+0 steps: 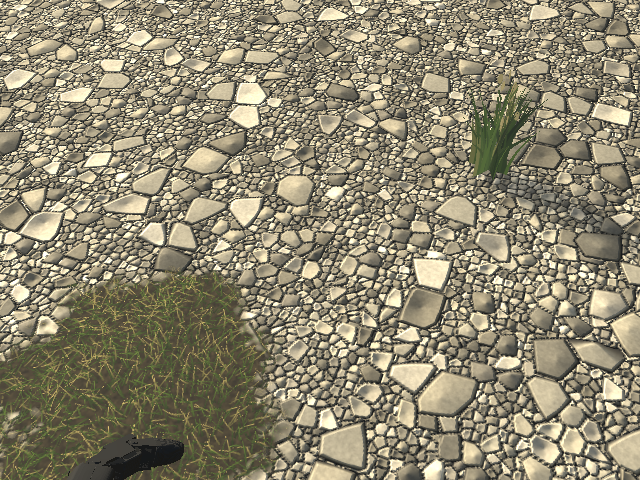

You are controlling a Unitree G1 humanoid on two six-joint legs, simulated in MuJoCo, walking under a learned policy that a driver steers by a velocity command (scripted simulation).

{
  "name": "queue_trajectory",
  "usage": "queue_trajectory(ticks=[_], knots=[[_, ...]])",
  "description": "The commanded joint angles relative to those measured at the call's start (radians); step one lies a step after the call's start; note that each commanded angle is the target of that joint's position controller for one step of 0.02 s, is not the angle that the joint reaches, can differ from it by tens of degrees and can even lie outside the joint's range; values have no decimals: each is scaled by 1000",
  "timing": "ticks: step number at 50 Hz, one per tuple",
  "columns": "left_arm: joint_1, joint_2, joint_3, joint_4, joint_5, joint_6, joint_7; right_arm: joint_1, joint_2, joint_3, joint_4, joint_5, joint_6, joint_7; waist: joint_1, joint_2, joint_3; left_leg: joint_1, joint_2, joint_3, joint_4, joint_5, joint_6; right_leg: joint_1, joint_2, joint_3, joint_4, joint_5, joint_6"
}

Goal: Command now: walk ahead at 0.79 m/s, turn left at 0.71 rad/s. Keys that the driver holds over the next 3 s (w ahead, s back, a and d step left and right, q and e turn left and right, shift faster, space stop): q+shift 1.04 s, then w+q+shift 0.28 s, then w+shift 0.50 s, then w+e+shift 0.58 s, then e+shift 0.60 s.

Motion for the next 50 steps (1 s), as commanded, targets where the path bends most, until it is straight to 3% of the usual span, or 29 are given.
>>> queue_trajectory(ticks=[1,4,5,6,7,8,9,10,11,13,15,17,21,24,27,28,29,30,31,33,34,35,38,40,44,47,48,49,50], knots=[[-42,72,11,-65,-22,-7,-7,-138,-210,-59,-121,14,-37,6,62,50,97,-373,163,-178,-201,379,127,349,91,-100,-229,266,31],[-1,125,35,-52,-15,-18,23,-68,-212,-71,-115,22,-17,-1,42,63,2,-161,142,-206,5,571,30,420,144,-67,-350,272,17],[80,146,46,-29,-12,-24,35,-86,-220,-76,-125,21,-11,-10,85,64,-48,-133,116,-204,141,643,-4,508,153,-61,-383,269,9],[197,174,58,-1,-7,-34,46,-113,-218,-77,-140,26,-10,-15,152,57,-107,-154,76,-193,338,601,-38,627,106,-42,-417,325,-1],[343,232,73,13,11,-42,55,-116,-135,-56,-175,36,-10,-20,197,-1,-230,-258,35,-145,614,274,-62,823,-87,84,-362,485,-30],[404,270,79,-4,36,-32,47,60,-10,-29,-192,61,4,-43,108,-234,-427,-436,-25,-50,964,-487,-71,1057,-465,353,-220,1039,-96],[346,282,102,-16,-5,-14,43,97,-100,-35,-212,45,24,-56,103,-302,-573,-494,22,-14,1108,-386,-64,1051,-467,525,-299,893,-188],[243,173,80,-44,-16,-5,49,2,-135,-44,-199,16,41,-53,91,-178,-431,-525,80,7,1071,-263,-71,890,-371,375,-354,717,-170],[194,94,56,-38,-18,3,52,-89,-143,-48,-211,0,51,-37,97,-137,-287,-550,101,31,1013,-204,-85,777,-292,228,-379,665,-146],[206,93,55,-9,-23,11,66,-149,-110,-45,-232,-13,83,-2,84,-159,-152,-539,137,35,965,-179,-111,632,-234,80,-423,717,-146],[206,111,68,4,-31,9,65,-168,-74,-36,-255,-11,110,10,56,-155,-131,-515,141,53,925,-155,-117,563,-237,21,-469,669,-165],[182,115,74,3,-30,7,65,-224,-66,-33,-292,-18,123,15,39,-133,-112,-531,160,65,849,-100,-112,532,-256,-35,-502,628,-179],[127,128,86,3,-31,14,63,-303,-48,-14,-338,-13,130,39,13,-142,-81,-366,180,118,556,128,-81,414,-214,-220,-507,451,-125],[155,167,108,4,-40,27,48,-369,-69,-18,-358,-3,135,44,37,-138,-58,-274,148,186,415,105,-55,416,-228,-282,-447,399,-88],[207,189,126,5,-54,62,42,-367,-95,-31,-371,-11,123,39,47,-111,-65,-207,117,213,287,14,-16,481,-244,-315,-274,402,-55],[234,188,129,9,-58,77,38,-274,-106,-40,-339,-25,108,24,8,-33,-110,-87,92,186,204,56,11,446,-212,-342,-88,372,-27],[292,179,129,-14,-51,88,31,-214,-216,-67,-333,-30,93,-1,-3,202,-121,52,261,-109,92,412,72,246,-121,-367,196,-58,35],[291,120,109,-91,-35,106,32,-219,-358,-100,-368,-12,100,-6,31,321,-185,159,493,-536,63,712,264,-29,68,-232,410,-603,94],[236,150,109,-80,-6,122,45,-178,-326,-106,-368,16,101,-4,-31,167,-236,140,489,-524,12,551,297,-39,41,-69,458,-564,94],[174,139,108,-79,-30,116,58,-312,-235,-77,-366,-1,114,-16,43,122,-64,-48,355,-345,-29,274,213,-10,16,-30,334,-362,72],[173,146,111,-73,-23,117,64,-372,-198,-65,-375,3,118,-20,73,145,-28,-119,293,-296,-35,237,170,32,15,-31,268,-299,67],[199,152,114,-54,-13,123,64,-397,-170,-57,-383,1,118,-19,86,147,-41,-156,260,-264,-27,276,158,85,33,-40,252,-266,63],[190,114,101,-44,-24,128,54,-349,-191,-67,-360,-8,108,-2,74,76,-100,-155,242,-291,1,325,156,146,81,-28,140,-265,52],[153,98,92,-54,-31,125,53,-326,-208,-76,-353,-11,109,4,53,90,-111,-148,240,-349,-2,223,155,157,106,-13,64,-243,42],[119,106,90,-60,-38,116,54,-335,-212,-83,-352,-15,116,17,40,135,-103,-183,214,-447,-4,98,124,245,163,4,-87,-220,17],[179,113,93,-40,-46,106,67,-373,-203,-83,-355,-7,117,23,77,163,-91,-255,176,-500,14,74,61,419,196,1,-308,-183,-9],[219,126,98,-29,-42,101,79,-385,-185,-77,-356,7,113,18,107,140,-81,-322,130,-482,44,-13,9,525,165,12,-466,-124,-19],[220,213,116,-37,-29,98,93,-333,-117,-60,-359,16,106,10,82,-26,-96,-419,35,-361,200,-245,-60,617,-54,201,-616,-255,-67],[123,296,131,-71,-18,102,87,-321,-109,-61,-366,9,105,1,64,-263,-50,-543,-122,-74,487,-295,-100,542,-277,475,-716,-343,-164]])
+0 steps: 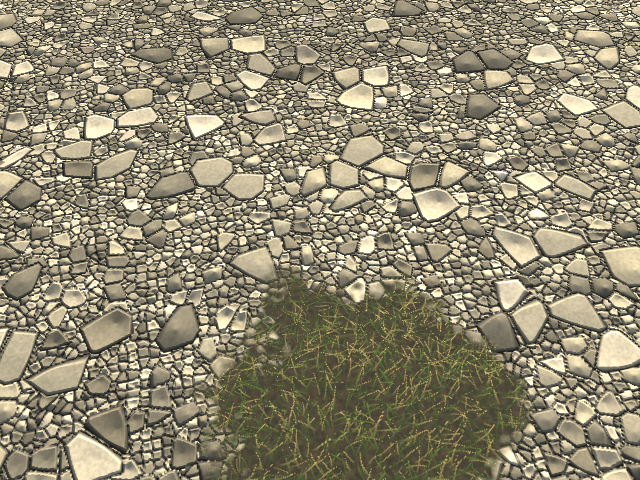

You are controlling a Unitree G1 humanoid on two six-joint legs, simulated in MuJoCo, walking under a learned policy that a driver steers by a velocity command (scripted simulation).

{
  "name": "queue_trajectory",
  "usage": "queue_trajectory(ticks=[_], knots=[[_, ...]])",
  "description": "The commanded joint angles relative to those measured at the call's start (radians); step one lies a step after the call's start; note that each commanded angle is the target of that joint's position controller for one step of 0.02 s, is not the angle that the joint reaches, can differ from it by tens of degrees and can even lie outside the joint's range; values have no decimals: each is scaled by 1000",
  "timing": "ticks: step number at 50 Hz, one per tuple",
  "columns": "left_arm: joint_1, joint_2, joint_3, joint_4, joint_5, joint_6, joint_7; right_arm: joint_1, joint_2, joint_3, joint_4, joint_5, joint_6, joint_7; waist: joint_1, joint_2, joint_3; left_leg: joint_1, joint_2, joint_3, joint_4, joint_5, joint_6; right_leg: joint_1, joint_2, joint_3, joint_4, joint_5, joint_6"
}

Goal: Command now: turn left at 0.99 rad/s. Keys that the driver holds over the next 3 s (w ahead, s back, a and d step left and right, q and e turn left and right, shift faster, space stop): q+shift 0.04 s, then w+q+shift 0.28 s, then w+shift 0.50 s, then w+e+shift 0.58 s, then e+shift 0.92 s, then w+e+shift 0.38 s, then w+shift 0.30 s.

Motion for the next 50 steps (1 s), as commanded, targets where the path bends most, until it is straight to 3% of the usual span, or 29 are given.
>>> queue_trajectory(ticks=[1,2,3,5,9,16,19,22,24,25,26,27,28,29,30,31,32,33,35,39,41,43,44,45,47,48,49,50], knots=[[-16,207,56,-82,21,-7,8,-20,-154,-38,-79,-36,-21,-12,23,-184,-60,-184,70,124,393,-232,-36,99,-439,387,-360,-156,-181],[-55,139,36,-91,15,-7,5,5,-149,-42,-59,-34,-18,-2,-3,-140,-60,-137,79,139,476,-182,-32,66,-373,276,-314,-30,-174],[-55,124,33,-87,17,-8,1,45,-136,-37,-43,-33,-12,10,-14,-147,-84,-147,92,154,547,-109,-25,98,-318,190,-319,-108,-141],[-38,140,39,-90,12,-15,-1,70,-134,-30,-34,-24,-5,42,6,-233,-96,-244,127,203,641,-51,-23,196,-286,131,-356,-302,-108],[116,178,61,-43,8,-41,-9,-86,-108,-10,-79,-25,-7,67,98,-175,-37,-395,185,245,584,-23,-42,341,-327,88,-394,-424,-82],[206,196,77,12,17,-87,-19,-209,-70,13,-123,-18,-20,84,131,-169,1,-419,266,269,431,26,-38,370,-422,-38,-431,-390,-98],[232,195,77,44,24,-103,-24,-238,-49,29,-137,-21,-35,90,122,-164,29,-347,278,263,314,18,-4,314,-438,-100,-462,-367,-102],[239,196,74,77,30,-102,-26,-259,-46,44,-131,-30,-52,89,113,-162,60,-215,265,317,172,-39,47,252,-417,-204,-479,-307,-94],[256,205,72,107,27,-92,-31,-250,-45,54,-117,-37,-62,81,104,-152,70,-87,232,372,85,-95,88,220,-411,-259,-458,-182,-105],[252,220,73,119,21,-89,-34,-193,-52,52,-98,-39,-67,72,69,-151,50,17,191,403,54,-113,108,205,-411,-284,-383,48,-114],[220,230,71,123,7,-87,-37,-36,-61,44,-43,-43,-77,57,-29,-106,-16,220,137,424,-17,-65,127,157,-372,-359,-164,350,-112],[218,209,58,115,2,-90,-45,201,-104,20,48,-46,-86,37,-136,1,-171,549,76,414,-31,-88,141,23,-300,-408,175,514,-106],[184,100,25,59,13,-91,-63,322,-216,-3,70,-45,-94,11,-175,263,-242,780,364,-5,-184,-453,164,-308,-214,-373,561,-95,-60],[67,104,29,-35,15,-101,-67,287,-319,-19,28,-14,-96,-8,-156,337,-279,776,493,-449,-385,-637,209,-558,-88,-150,796,-344,-38],[-9,158,39,-41,13,-101,-68,227,-263,-5,31,-27,-97,-19,-141,125,-155,715,515,-369,-385,-434,204,-669,-129,-69,854,-219,-46],[42,142,33,-19,5,-108,-72,212,-214,8,42,-31,-101,-27,-84,61,-108,628,488,-237,-348,-269,198,-626,-171,-73,807,-118,-56],[107,135,29,21,11,-108,-76,159,-161,22,45,-28,-109,-26,-19,24,-77,513,431,-141,-358,-204,174,-534,-204,-70,729,-61,-51],[161,124,26,49,23,-97,-85,104,-123,37,40,-19,-119,-26,30,35,-54,426,384,-75,-388,-172,158,-466,-221,-64,681,-22,-38],[179,108,24,71,28,-67,-98,95,-78,54,52,-7,-143,-24,60,48,-22,336,344,-14,-447,-86,155,-413,-223,-72,654,25,-17],[-38,75,10,7,15,-59,-101,204,-66,55,118,4,-169,-12,26,-5,91,321,314,89,-540,178,174,-519,-197,-116,471,162,1],[-124,55,-3,-24,12,-66,-105,233,-50,64,143,7,-181,-14,20,-7,101,323,300,148,-556,366,165,-465,-166,-147,322,246,-7],[-164,36,-18,-33,1,-71,-113,256,-68,65,173,7,-193,-23,20,-11,106,355,323,221,-618,540,136,-376,-133,-182,190,319,-52],[-177,38,-20,-25,-4,-71,-113,274,-62,70,193,6,-195,-27,16,-33,104,404,315,275,-629,679,110,-343,-93,-213,150,324,-78],[-179,36,-24,-28,-10,-74,-111,276,-85,70,202,0,-200,-32,26,-7,86,431,337,301,-610,855,88,-274,-64,-215,107,337,-104],[-121,76,-16,4,-13,-71,-100,286,-126,62,216,-23,-190,-55,65,50,-10,571,359,353,-462,1317,42,-180,31,-258,118,256,-132],[-31,104,-7,32,-11,-69,-94,271,-147,55,216,-40,-177,-68,116,83,-74,612,375,370,-314,1471,22,-97,66,-261,127,201,-149],[139,144,10,87,-8,-67,-87,242,-160,48,212,-57,-161,-80,196,101,-158,606,384,377,-90,1562,10,57,101,-260,141,145,-166],[362,182,31,159,-9,-65,-77,176,-183,39,194,-65,-146,-84,304,102,-226,513,377,389,225,1523,4,258,82,-219,94,96,-198]])
Over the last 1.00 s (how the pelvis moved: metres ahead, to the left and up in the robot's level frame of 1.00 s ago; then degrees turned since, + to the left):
0.36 -0.04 -0.01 56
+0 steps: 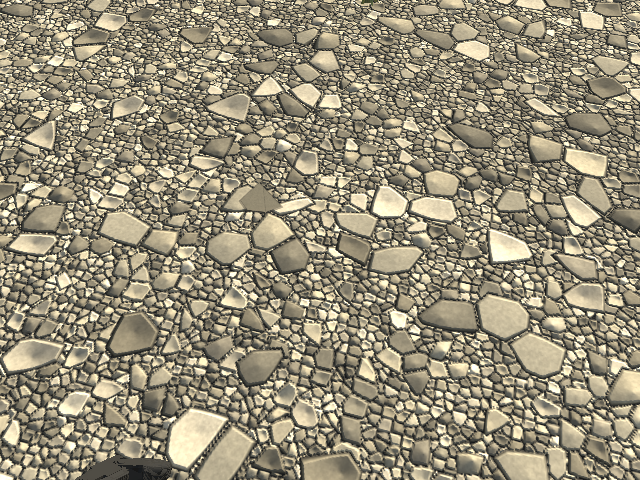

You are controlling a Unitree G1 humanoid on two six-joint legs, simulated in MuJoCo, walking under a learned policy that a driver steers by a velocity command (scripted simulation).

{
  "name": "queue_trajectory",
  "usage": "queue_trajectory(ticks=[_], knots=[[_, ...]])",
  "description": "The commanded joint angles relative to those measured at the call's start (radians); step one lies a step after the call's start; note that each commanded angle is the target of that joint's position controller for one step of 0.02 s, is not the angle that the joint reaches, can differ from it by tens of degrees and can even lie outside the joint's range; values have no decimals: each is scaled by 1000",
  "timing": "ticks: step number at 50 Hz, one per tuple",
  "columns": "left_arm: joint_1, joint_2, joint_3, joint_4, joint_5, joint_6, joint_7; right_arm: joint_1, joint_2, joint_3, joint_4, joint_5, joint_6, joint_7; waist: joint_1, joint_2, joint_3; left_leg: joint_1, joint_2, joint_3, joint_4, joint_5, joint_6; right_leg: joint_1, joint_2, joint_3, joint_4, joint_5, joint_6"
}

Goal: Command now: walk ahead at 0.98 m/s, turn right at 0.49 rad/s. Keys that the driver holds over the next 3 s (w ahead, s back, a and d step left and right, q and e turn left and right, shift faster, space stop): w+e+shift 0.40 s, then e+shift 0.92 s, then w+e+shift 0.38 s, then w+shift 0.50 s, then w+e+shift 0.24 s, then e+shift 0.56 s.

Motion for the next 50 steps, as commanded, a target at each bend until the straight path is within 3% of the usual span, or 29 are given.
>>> queue_trajectory(ticks=[1,2,3,5,6,9,12,15,18,19,20,21,22,23,24,25,26,28,31,34,38,39,40,41,42,43,44,46,50], knots=[[649,250,101,143,4,10,36,-221,-221,-55,-121,-17,-1,-22,390,35,-231,-502,181,68,1110,1197,-45,787,-23,157,0,-213,-116],[541,324,122,149,13,24,45,-130,-52,-20,-175,18,-33,12,175,-357,-251,-1079,-37,-38,1529,-18,-118,1087,-292,774,-107,-282,-303],[437,291,127,104,-6,20,38,-194,-108,-7,-222,14,-59,14,189,-152,-286,-1199,15,-202,1529,41,-76,1048,-333,1011,-293,-387,-352],[381,157,101,121,0,11,45,-281,-126,4,-246,4,-80,25,99,88,-48,-1142,129,-212,1312,144,-45,697,-293,841,-388,-381,-265],[357,142,94,127,3,2,51,-313,-113,8,-264,-14,-65,28,56,107,15,-1087,160,-207,1240,123,-55,543,-238,746,-400,-317,-229],[321,158,88,119,-5,-35,50,-351,-71,33,-315,-42,1,39,-16,56,103,-984,205,-137,1013,101,-101,228,-123,580,-469,-267,-204],[317,187,108,96,-8,-55,48,-540,-49,54,-394,-7,-1,59,33,14,138,-805,201,-72,630,367,-136,60,-48,490,-520,-137,-154],[381,217,126,102,-25,-58,35,-592,-51,51,-405,21,-2,57,104,-33,63,-681,150,-54,447,587,-121,201,-66,500,-486,115,-89],[419,237,137,106,-18,-45,49,-563,-109,28,-399,14,-12,38,107,-51,-19,-643,103,-77,312,463,-101,459,-85,524,-292,382,-34],[414,266,142,104,-8,-42,51,-460,-153,6,-369,17,-18,27,55,-46,-107,-531,74,-76,312,350,-90,507,-82,517,-130,507,-11],[369,287,146,94,-5,-44,48,-289,-189,-14,-331,17,-25,13,-53,-42,-200,-332,100,-84,314,294,-78,444,-52,502,95,483,8],[338,209,127,68,-7,-55,48,-79,-259,-44,-300,-9,-32,-10,-136,9,-312,-103,267,-227,330,72,-47,304,-5,449,398,272,24],[439,17,80,17,-58,-52,62,-49,-328,-61,-297,-60,-30,-13,-49,303,-452,165,639,-714,249,125,47,-22,98,314,736,-545,63],[417,105,79,-4,-34,-32,73,-92,-312,-74,-293,-29,-15,-4,-33,294,-475,116,641,-878,196,219,99,-132,26,262,853,-485,59],[304,162,94,5,-11,-14,78,-179,-188,-47,-306,-18,-13,2,-41,145,-305,-27,564,-638,217,405,72,-166,-38,238,816,-386,64],[246,161,98,1,1,-4,69,-215,-112,-27,-292,-12,-13,9,-32,68,-200,-147,506,-443,245,666,55,-152,-65,223,762,-343,80],[213,149,102,-5,11,9,54,-212,-88,-21,-274,-10,-10,8,-22,74,-153,-206,455,-322,245,784,36,-153,-86,220,731,-347,95],[205,92,94,-36,17,45,29,-185,-74,-16,-231,16,-16,7,22,154,-95,-318,425,-205,215,880,15,-126,-104,213,669,-358,118],[128,59,74,-119,22,65,6,-291,-98,-28,-237,41,-24,9,86,147,-32,-471,419,-62,120,889,19,-79,-111,173,461,-234,127],[131,62,63,-125,18,65,-20,-378,-128,-43,-244,48,-30,11,125,138,-29,-616,329,128,125,783,-27,204,-67,80,134,65,107],[242,129,88,-99,37,70,-11,-313,-196,-73,-244,71,-10,10,168,78,-97,-535,364,157,447,1008,-48,400,12,31,56,3,21],[340,156,103,-73,43,64,3,-310,-202,-77,-255,75,3,14,207,54,-146,-578,364,148,648,925,-60,522,32,53,12,-7,-14],[381,189,119,-46,43,55,28,-278,-165,-69,-251,61,18,21,211,-42,-142,-705,295,145,900,418,-88,633,6,134,-71,81,-45],[301,300,141,-82,15,64,48,-178,-83,-54,-267,30,38,27,110,-241,-111,-923,138,166,1281,-289,-132,700,-224,456,-6,780,-108],[322,370,164,-146,-11,64,40,-84,-139,-59,-317,15,60,13,119,-186,-402,-1036,77,-72,1429,-274,-171,902,-414,824,-115,871,-322],[255,331,162,-170,-14,77,50,-124,-161,-51,-309,4,68,2,114,-81,-390,-1058,123,-148,1376,-191,-158,829,-405,865,-220,441,-317],[202,259,145,-166,-9,84,57,-203,-175,-53,-317,8,74,-3,97,-22,-227,-1045,151,-160,1261,-127,-149,647,-340,780,-270,220,-274],[156,189,123,-137,-4,79,61,-250,-160,-51,-320,-1,88,-10,37,-15,-93,-953,176,-156,1049,-72,-143,449,-216,647,-290,202,-178],[175,210,133,-108,10,71,50,-278,-108,-37,-316,12,117,-8,36,19,-155,-816,134,-150,853,-13,-145,359,-141,594,-244,323,-128]])
Over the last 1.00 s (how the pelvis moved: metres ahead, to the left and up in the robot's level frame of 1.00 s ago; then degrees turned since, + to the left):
0.41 0.32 -0.03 28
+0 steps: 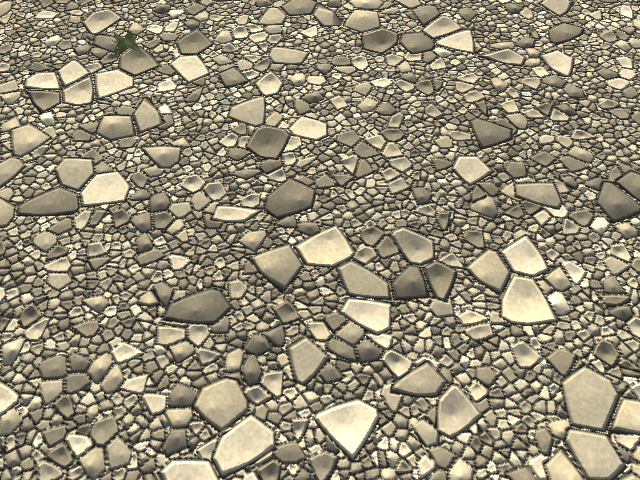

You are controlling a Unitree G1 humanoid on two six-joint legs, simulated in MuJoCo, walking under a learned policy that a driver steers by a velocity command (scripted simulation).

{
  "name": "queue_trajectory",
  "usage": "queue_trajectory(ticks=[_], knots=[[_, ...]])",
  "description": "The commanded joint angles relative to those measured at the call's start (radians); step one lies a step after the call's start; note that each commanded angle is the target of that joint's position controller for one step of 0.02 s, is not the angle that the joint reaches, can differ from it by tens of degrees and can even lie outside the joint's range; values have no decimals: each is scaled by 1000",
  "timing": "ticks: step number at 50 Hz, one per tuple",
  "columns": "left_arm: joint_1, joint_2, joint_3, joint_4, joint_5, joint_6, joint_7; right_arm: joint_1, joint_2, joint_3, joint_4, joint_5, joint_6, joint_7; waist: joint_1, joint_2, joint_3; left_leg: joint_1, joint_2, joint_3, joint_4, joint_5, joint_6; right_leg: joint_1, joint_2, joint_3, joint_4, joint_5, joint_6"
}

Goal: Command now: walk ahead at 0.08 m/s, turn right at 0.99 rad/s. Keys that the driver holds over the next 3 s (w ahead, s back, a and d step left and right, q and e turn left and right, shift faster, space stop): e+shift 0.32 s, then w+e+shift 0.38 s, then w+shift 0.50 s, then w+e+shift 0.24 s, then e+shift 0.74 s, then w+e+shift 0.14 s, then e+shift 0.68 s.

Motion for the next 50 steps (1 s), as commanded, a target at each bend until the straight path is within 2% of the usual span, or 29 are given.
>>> queue_trajectory(ticks=[1,5,9,11,12,13,14,15,16,17,18,19,22,25,30,35,37,39,40,41,42,43,44,45,46,47,48,49,50], knots=[[8,183,61,-60,9,-15,1,103,-133,-43,-31,12,14,-7,-37,8,-278,82,-27,-10,-119,63,2,146,-276,384,-144,296,-127],[13,187,72,-59,9,1,-4,4,-128,-40,-57,18,16,-6,-8,-57,-239,89,-73,-37,-251,133,20,118,-240,481,-181,-64,-78],[17,185,78,-55,13,8,-12,-16,-137,-41,-55,33,-1,-11,4,-125,-207,183,-127,-46,-429,115,45,119,-217,556,-158,-78,-34],[-9,174,75,-56,3,4,-12,34,-148,-47,-41,34,-12,-24,-30,-149,-195,323,-134,-44,-624,160,59,66,-184,578,-136,-118,23],[-7,155,68,-54,-10,-1,-8,64,-171,-55,-33,28,-20,-36,-50,-108,-192,427,-81,-68,-782,201,71,3,-134,544,-91,-248,74],[46,94,53,-62,-23,-6,-1,55,-260,-73,-47,17,-21,-43,-22,78,-229,532,152,-276,-894,70,137,-106,-36,387,81,-488,139],[64,114,59,-67,-7,-9,5,-22,-315,-82,-72,1,-16,-34,-12,237,-201,471,350,-501,-957,55,250,-211,62,127,371,-505,168],[32,206,80,-52,27,-9,3,-34,-231,-66,-71,5,-9,-29,-9,101,-164,391,320,-392,-923,185,273,-191,-54,104,509,-413,179],[50,192,82,-42,27,-4,-7,-63,-180,-50,-76,12,-6,-25,14,74,-155,350,255,-271,-880,294,257,-152,-68,88,576,-360,176],[81,174,75,-32,28,5,-21,-61,-172,-49,-74,8,-5,-18,21,91,-180,377,201,-189,-882,216,222,-163,-84,69,648,-292,168],[98,166,70,-30,25,13,-39,-55,-181,-49,-74,7,-6,-16,16,156,-188,408,178,-153,-901,106,200,-205,-98,45,710,-255,161],[97,173,66,-32,19,16,-54,-33,-187,-52,-75,8,-9,-12,0,181,-181,430,174,-139,-928,1,191,-247,-120,15,746,-240,159],[-18,167,52,-70,18,15,-75,76,-220,-70,-44,11,-30,0,-61,146,-127,520,205,-122,-979,-151,172,-374,-177,-26,727,-210,169],[-90,142,39,-90,18,8,-86,157,-240,-85,-12,10,-57,6,-93,126,-103,569,236,-73,-993,-152,163,-418,-217,-37,666,-176,178],[-177,116,25,-125,14,0,-98,219,-242,-96,24,8,-88,13,-111,124,-82,589,307,15,-1017,-124,178,-443,-272,-51,570,-135,166],[-278,97,6,-174,13,-7,-112,273,-250,-104,70,-2,-103,13,-119,124,-32,605,352,143,-1038,-85,169,-445,-319,-83,473,-150,109],[-312,85,-7,-184,20,-15,-114,307,-240,-99,100,-9,-103,13,-122,111,-2,589,347,204,-1050,-39,166,-397,-316,-98,397,-188,75],[-323,77,-19,-178,28,-22,-111,328,-241,-97,130,-15,-96,13,-115,102,15,572,331,278,-1037,74,167,-307,-292,-141,314,-256,36],[-295,74,-24,-165,32,-26,-105,324,-248,-95,140,-13,-92,15,-93,102,10,546,323,317,-1004,239,166,-212,-258,-178,266,-296,14],[-220,81,-20,-134,34,-30,-92,315,-263,-95,148,-4,-91,18,-51,101,-31,512,315,355,-909,561,167,-59,-197,-219,234,-323,-9],[-48,98,-6,-72,30,-41,-74,293,-284,-96,151,10,-88,23,43,70,-117,466,287,407,-679,901,173,165,-125,-245,181,-285,-31],[196,132,18,19,33,-51,-54,276,-284,-87,137,20,-90,30,163,-1,-260,304,235,442,-357,1006,164,519,-62,-236,130,-242,-47],[274,248,46,47,33,-56,-30,274,-174,-57,89,7,-91,49,166,-261,-324,-51,139,404,11,242,119,773,-321,151,-14,-564,-55],[277,368,64,7,5,-57,-10,187,-153,-54,-9,5,-106,59,141,-365,-431,-265,19,178,275,-102,92,798,-496,666,-242,-843,-100],[227,322,54,14,16,-60,-2,52,-221,-67,-31,4,-105,55,149,-160,-294,-380,46,81,327,34,100,715,-499,605,-270,-625,-78],[222,272,43,36,27,-66,8,95,-195,-60,-13,19,-109,55,93,-108,-205,-379,81,99,285,131,113,631,-493,467,-241,-430,-80],[164,216,29,37,26,-77,9,150,-181,-53,26,12,-109,57,30,-56,-156,-292,119,92,199,191,112,497,-435,354,-230,-331,-57],[91,169,13,32,16,-87,9,213,-168,-50,62,-2,-97,65,-28,-48,-131,-205,143,77,138,233,106,392,-367,258,-246,-293,-35],[68,142,1,30,9,-99,9,260,-152,-46,80,-8,-81,74,-60,-99,-136,-143,152,76,113,257,95,325,-350,226,-271,-253,-35]])
Over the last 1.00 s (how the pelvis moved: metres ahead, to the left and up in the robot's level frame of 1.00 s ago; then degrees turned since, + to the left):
0.72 -0.10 0.02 -53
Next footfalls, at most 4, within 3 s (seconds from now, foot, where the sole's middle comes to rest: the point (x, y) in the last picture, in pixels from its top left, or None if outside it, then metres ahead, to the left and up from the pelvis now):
0.24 left None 0.16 0.16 -0.76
0.86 right None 0.15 -0.24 -0.76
1.32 left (618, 411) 0.53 -0.55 -0.76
1.74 right None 0.54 -0.96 -0.76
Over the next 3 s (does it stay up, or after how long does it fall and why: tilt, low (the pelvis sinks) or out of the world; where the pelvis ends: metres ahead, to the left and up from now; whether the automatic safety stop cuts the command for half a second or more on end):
stays up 0.52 -1.10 0.01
